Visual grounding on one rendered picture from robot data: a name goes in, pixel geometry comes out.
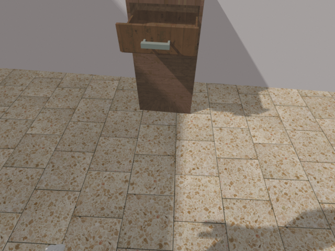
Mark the drawer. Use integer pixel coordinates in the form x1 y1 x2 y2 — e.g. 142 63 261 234
115 9 199 57

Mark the cabinet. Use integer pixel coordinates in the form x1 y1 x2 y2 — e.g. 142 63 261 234
126 0 204 114

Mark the handle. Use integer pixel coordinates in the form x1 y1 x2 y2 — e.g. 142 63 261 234
140 39 170 50

